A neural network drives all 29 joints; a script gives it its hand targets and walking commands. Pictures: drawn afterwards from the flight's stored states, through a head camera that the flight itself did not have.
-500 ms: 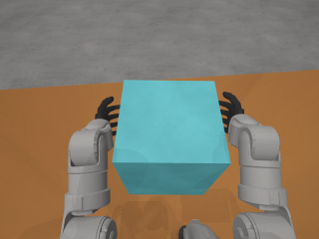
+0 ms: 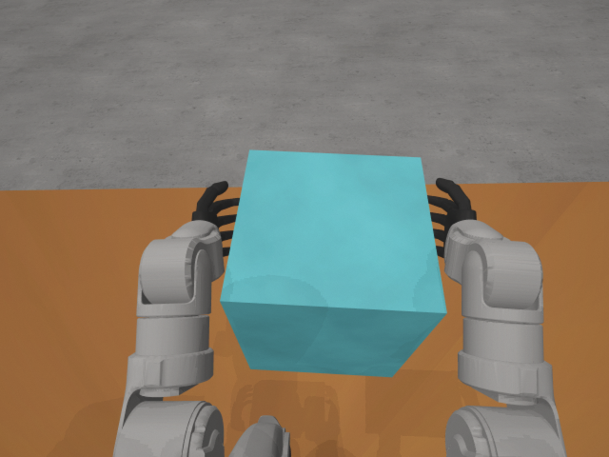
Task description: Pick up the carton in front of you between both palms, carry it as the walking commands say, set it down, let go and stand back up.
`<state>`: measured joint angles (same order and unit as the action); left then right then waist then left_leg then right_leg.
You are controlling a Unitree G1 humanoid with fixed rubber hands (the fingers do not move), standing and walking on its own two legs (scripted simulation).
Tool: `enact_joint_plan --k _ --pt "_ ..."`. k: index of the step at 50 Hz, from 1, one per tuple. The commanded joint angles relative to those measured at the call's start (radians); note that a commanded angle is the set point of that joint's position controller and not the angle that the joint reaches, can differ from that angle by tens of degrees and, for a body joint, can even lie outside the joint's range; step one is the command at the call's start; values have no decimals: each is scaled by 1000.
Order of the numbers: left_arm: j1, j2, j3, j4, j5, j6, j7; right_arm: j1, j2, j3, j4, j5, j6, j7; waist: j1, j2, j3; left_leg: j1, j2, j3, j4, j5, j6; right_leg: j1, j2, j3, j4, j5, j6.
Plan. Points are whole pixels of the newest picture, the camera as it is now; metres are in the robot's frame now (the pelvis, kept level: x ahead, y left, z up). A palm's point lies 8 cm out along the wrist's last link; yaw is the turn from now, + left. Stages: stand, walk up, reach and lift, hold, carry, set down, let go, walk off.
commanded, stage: carry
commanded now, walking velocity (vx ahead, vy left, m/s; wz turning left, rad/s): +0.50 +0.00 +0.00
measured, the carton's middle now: (327, 273) +0.35 +0.02 +0.03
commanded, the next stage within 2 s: none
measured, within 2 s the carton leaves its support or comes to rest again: neither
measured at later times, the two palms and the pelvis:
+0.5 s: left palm (247, 119) +0.65 +0.17 +0.06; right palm (419, 121) +0.63 -0.13 +0.07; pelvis +0.29 +0.04 -0.03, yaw +0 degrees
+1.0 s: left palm (268, 49) +0.92 +0.18 +0.05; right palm (401, 45) +0.94 -0.12 +0.05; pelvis +0.58 +0.01 -0.05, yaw +1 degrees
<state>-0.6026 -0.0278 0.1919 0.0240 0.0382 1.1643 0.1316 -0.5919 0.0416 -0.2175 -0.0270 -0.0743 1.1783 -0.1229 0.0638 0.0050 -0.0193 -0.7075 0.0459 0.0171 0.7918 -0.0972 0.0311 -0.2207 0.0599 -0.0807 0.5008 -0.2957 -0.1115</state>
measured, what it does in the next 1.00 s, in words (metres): goes down: left foot, then right foot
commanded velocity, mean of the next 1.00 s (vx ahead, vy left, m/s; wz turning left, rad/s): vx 0.50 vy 0.00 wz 0.00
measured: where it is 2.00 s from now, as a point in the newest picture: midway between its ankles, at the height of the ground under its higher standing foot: (322, 221)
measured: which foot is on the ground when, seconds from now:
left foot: up 0.00-0.12, down 0.14-0.68, up 0.70-1.00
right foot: down 0.00-0.14, up 0.16-0.64, down 0.66-1.00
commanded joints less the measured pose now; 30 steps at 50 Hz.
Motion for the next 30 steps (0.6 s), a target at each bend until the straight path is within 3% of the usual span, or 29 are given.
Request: enact_joint_plan --k 1,3,5,6,7,8,9,10,11,12,13,16,19,22,28,30 --pt "-672 -1022 -683 -94 -437 -2 -267 -612 986 696 -9 360 -9 186 46 -106 -397 -19 -69 89 -176 120 13 418 -187 154 9 792 -72" --pt "-658 -1017 -675 -47 -426 -3 -270 -603 975 682 30 354 -1 199 48 -125 -364 76 -79 100 -296 171 39 386 -190 140 34 771 -55" --pt "-662 -1030 -667 -1 -425 -4 -275 -585 971 654 81 345 0 211 -16 -123 -392 322 -100 129 -387 221 67 298 -179 87 182 828 -10" --pt "-672 -1039 -666 18 -426 -7 -279 -572 970 635 111 336 -3 217 -63 -87 -436 515 -81 131 -412 272 69 203 -153 37 328 729 20" --pt "-684 -1040 -658 35 -424 -9 -282 -553 961 609 136 330 -7 224 -90 6 -496 758 69 -31 -303 436 74 -23 -124 25 527 381 50" --pt "-697 -1069 -657 73 -425 -5 -285 -561 946 579 174 315 -10 227 -79 201 -549 991 304 -356 -185 763 160 -288 -16 39 690 -245 82" --pt "-698 -1090 -640 89 -420 -5 -283 -551 950 574 193 313 -18 232 -131 304 -603 1074 362 -593 -274 359 319 -490 27 82 900 -330 86" --pt "-742 -1101 -646 58 -423 -15 -279 -573 1005 592 184 345 -25 242 -121 214 -543 989 305 -573 -337 136 293 -557 -16 108 907 -273 63" --pt "-783 -1120 -645 27 -427 -24 -272 -643 1053 619 131 384 -35 250 -128 132 -499 906 262 -505 -357 78 257 -568 -39 106 878 -209 58" --pt "-802 -1137 -646 -1 -430 -32 -261 -711 1092 646 82 424 -41 256 -113 70 -453 814 236 -433 -374 112 227 -553 -69 107 818 -157 62" --pt "-801 -1141 -641 -23 -425 -37 -249 -761 1121 670 45 459 -46 259 -102 50 -449 746 226 -390 -392 108 217 -513 -89 113 763 -123 68" --pt "-720 -1134 -642 -57 -394 -48 -216 -766 1149 707 -15 508 -54 258 -90 67 -471 711 199 -313 -398 190 204 -487 -102 83 675 -76 93" --pt "-662 -1107 -650 -79 -363 -57 -198 -710 1131 717 -28 508 -57 259 -114 86 -478 801 178 -246 -362 419 192 -573 -108 55 577 2 105" --pt "-654 -1071 -673 -119 -348 -60 -191 -690 1100 733 -50 505 -59 262 -134 93 -463 865 153 -195 -337 560 166 -614 -99 37 470 112 98" --pt "-640 -969 -682 -140 -340 -20 -189 -619 1006 726 -30 482 -31 255 -175 102 -390 903 70 -91 -283 623 132 -495 -27 -42 89 362 65" --pt "-631 -938 -662 -106 -333 0 -199 -608 986 714 9 470 -20 255 -152 121 -375 853 69 -67 -242 631 112 -348 -13 -48 -30 423 36"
